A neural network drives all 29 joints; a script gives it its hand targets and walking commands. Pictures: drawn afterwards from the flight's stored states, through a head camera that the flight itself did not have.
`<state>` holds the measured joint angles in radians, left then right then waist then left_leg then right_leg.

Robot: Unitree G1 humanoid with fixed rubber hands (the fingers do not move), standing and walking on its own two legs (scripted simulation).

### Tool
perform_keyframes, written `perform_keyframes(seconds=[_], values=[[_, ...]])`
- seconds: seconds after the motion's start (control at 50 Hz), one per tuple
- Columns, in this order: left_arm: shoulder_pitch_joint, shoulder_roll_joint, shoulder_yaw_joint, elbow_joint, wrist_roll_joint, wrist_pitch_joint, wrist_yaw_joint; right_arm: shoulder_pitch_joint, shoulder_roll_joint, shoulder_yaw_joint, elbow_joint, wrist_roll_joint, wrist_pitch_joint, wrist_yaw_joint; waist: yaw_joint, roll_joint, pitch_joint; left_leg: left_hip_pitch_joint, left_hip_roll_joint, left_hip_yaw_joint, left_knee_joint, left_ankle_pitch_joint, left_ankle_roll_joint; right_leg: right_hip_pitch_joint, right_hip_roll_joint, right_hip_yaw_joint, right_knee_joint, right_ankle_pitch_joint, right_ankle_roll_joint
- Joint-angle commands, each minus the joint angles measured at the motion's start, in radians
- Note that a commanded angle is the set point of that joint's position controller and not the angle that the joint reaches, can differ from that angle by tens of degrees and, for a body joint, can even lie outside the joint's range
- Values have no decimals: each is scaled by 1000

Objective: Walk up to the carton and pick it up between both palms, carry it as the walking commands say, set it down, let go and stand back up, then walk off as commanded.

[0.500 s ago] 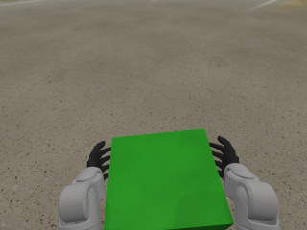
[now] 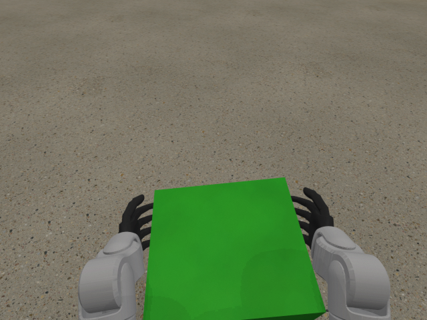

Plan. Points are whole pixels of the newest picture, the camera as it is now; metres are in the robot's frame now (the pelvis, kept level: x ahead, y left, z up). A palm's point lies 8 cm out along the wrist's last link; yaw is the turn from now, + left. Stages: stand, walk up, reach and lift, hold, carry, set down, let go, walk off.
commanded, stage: carry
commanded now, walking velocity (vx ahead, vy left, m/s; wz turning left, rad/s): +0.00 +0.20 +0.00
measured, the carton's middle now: (227, 265) +0.21 -0.01 +0.03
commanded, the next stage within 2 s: none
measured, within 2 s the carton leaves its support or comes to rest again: neither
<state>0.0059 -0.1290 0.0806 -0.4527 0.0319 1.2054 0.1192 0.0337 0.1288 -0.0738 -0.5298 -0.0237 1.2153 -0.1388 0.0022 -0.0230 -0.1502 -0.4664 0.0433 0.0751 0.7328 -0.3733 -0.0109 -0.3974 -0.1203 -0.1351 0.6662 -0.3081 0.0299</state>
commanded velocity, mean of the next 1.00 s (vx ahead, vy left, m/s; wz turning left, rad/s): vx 0.00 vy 0.20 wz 0.00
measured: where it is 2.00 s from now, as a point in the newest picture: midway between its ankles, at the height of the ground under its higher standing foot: outside the picture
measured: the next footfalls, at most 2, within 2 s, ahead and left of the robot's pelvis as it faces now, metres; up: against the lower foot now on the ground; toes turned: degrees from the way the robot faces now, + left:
left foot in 0.02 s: +0.08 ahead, +0.13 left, +0.00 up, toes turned +7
right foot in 0.30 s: -0.01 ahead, -0.03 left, +0.00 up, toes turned -10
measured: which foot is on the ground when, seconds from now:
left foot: up 0.00-0.00, down 0.02-0.32, up 0.34-0.54, down 0.56-0.86, up 0.88-1.00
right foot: down 0.00-0.04, up 0.06-0.28, down 0.30-0.58, up 0.60-0.82, down 0.84-1.00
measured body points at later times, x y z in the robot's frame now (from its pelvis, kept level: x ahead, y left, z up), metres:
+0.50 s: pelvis -0.06 +0.11 +0.00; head -0.08 +0.12 +0.45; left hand +0.19 +0.26 +0.08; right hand +0.18 -0.05 +0.10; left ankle -0.02 +0.23 -0.69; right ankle -0.05 -0.02 -0.72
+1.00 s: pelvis -0.12 +0.24 +0.00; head -0.13 +0.24 +0.45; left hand +0.13 +0.39 +0.08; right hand +0.12 +0.08 +0.09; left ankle -0.08 +0.34 -0.68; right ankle -0.12 +0.12 -0.72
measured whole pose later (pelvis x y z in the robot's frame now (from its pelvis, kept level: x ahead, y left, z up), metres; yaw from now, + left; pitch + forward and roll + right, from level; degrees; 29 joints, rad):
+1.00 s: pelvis -0.12 +0.24 +0.00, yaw -1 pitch +2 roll +0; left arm 0.01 -0.13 0.08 -0.49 0.03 1.20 0.10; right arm 0.03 0.13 -0.06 -0.57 -0.04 1.22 -0.13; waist 0.00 0.01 -0.09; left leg -0.54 0.01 0.08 0.91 -0.38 0.00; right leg -0.35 -0.10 -0.13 0.63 -0.32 0.01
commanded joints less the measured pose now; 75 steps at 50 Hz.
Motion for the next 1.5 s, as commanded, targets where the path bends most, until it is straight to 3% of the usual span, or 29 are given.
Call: perform_keyframes(seconds=[0.0,0.04,0.06,0.12,0.24,0.28,0.3,0.32,0.34,0.4,0.5,0.54,0.58,0.6,0.7,0.8,0.82,0.86,0.92,1.04,1.08,1.12,1.14,1.18,1.34,1.36,1.4,1.44,1.48], values=[[-385,-750,-642,-141,-260,-6,-114,-431,723,631,-81,260,-9,140,1,-65,-158,185,-11,36,-290,99,-2,54,-160,144,-126,249,-51],[-419,-743,-671,-189,-266,3,-111,-403,711,611,-62,255,-8,141,4,276,-161,273,228,-288,-367,313,91,-147,11,-23,114,-123,39],[-452,-753,-686,-204,-273,8,-114,-402,730,615,-65,256,-9,143,-11,326,-157,263,269,-326,-392,319,164,-178,38,-27,271,-293,28],[-466,-797,-692,-180,-304,9,-131,-433,756,621,-101,249,-14,143,-5,163,-143,183,227,-232,-390,250,198,-176,29,37,443,-238,-3],[-437,-789,-675,-180,-312,5,-136,-427,751,637,-115,245,-12,135,-2,156,-210,200,201,-188,-381,178,187,7,53,4,70,-179,-31],[-411,-778,-647,-154,-301,6,-141,-429,747,648,-103,244,-7,130,15,93,-209,121,160,-135,-348,94,126,188,28,11,-224,-56,-51],[-404,-768,-627,-141,-297,4,-145,-430,754,655,-89,238,-6,129,20,-68,-203,-24,98,-80,-210,46,76,306,-120,219,-317,-97,-74],[-401,-791,-618,-123,-295,-6,-147,-488,741,688,-164,251,-7,134,21,-393,-157,-192,-5,21,3,-35,8,263,-382,568,-409,-16,-179],[-414,-826,-626,-129,-299,-11,-147,-555,756,698,-205,263,-13,139,17,-362,-100,-205,17,-64,220,-80,-1,184,-430,564,-421,134,-255],[-436,-812,-646,-153,-291,-21,-144,-518,766,687,-139,267,-19,147,6,-76,-70,-165,49,-96,241,-10,-2,162,-320,340,-336,278,-185],[-389,-768,-652,-168,-271,-16,-122,-444,739,664,-123,279,-15,146,2,-168,-153,40,-26,56,-137,12,-19,201,-227,184,-188,526,-112],[-353,-740,-649,-164,-254,-7,-116,-417,725,655,-109,273,-6,144,-1,-101,-177,218,-5,46,-321,143,-13,114,-160,118,-89,393,-35],[-379,-737,-678,-205,-262,3,-114,-394,705,631,-92,264,-7,143,4,276,-189,348,263,-290,-344,523,97,-139,9,-36,121,-137,58],[-424,-754,-697,-222,-273,7,-119,-401,735,635,-93,267,-9,147,-9,334,-181,326,280,-306,-351,550,170,-155,31,-23,268,-334,42],[-473,-821,-726,-221,-331,-3,-140,-428,769,630,-139,244,-28,141,-3,187,-166,230,204,-174,-358,329,195,-144,31,22,370,-231,1],[-428,-784,-686,-197,-317,1,-142,-417,750,648,-128,242,-17,130,10,150,-210,185,185,-159,-371,133,164,114,59,-13,-87,-111,-38],[-411,-774,-667,-180,-311,2,-146,-419,745,656,-119,242,-13,128,17,91,-194,102,151,-124,-332,75,119,218,12,33,-237,-55,-49],[-409,-787,-638,-139,-300,-7,-148,-486,732,695,-181,247,-9,131,21,-420,-128,-212,-25,22,82,-96,2,250,-422,615,-436,-12,-213],[-440,-824,-664,-184,-307,-20,-148,-537,774,707,-190,271,-20,141,6,-101,-67,-178,49,-114,301,-26,1,167,-354,393,-356,244,-208],[-363,-756,-648,-172,-263,-11,-121,-439,725,678,-145,284,-10,142,-3,-180,-137,70,-27,70,-161,33,-21,190,-219,170,-185,491,-98],[-352,-733,-653,-180,-250,-4,-115,-423,720,667,-126,280,-2,142,-3,-93,-169,251,11,33,-330,166,-14,101,-151,100,-72,355,-20],[-383,-728,-684,-226,-257,8,-112,-399,702,644,-104,274,-1,144,0,332,-175,358,292,-319,-364,554,122,-156,25,-51,151,-209,60],[-421,-754,-703,-234,-271,11,-118,-414,733,651,-117,278,-5,147,-10,334,-176,337,287,-307,-353,589,181,-154,37,-14,309,-353,42],[-449,-803,-718,-230,-308,5,-132,-432,763,650,-144,274,-17,150,-6,203,-149,254,239,-227,-358,413,191,-143,31,33,432,-274,18],[-434,-783,-701,-216,-323,1,-145,-418,750,657,-142,248,-17,128,11,143,-200,191,183,-152,-370,123,158,135,53,-11,-116,-105,-35],[-416,-772,-683,-197,-319,3,-147,-413,741,661,-129,241,-13,125,18,81,-188,102,146,-115,-324,80,107,250,-2,49,-265,-51,-48],[-408,-793,-653,-156,-306,-9,-152,-486,733,708,-201,253,-8,130,19,-419,-108,-206,-27,20,90,-94,-6,255,-443,621,-452,15,-218],[-427,-830,-669,-191,-313,-15,-152,-536,780,723,-216,268,-17,136,9,-167,-56,-210,32,-106,327,-64,-4,202,-406,480,-389,271,-243],[-430,-807,-669,-194,-301,-18,-146,-494,770,708,-174,272,-18,140,0,-85,-72,-165,49,-83,239,-11,-7,231,-304,289,-304,421,-169]])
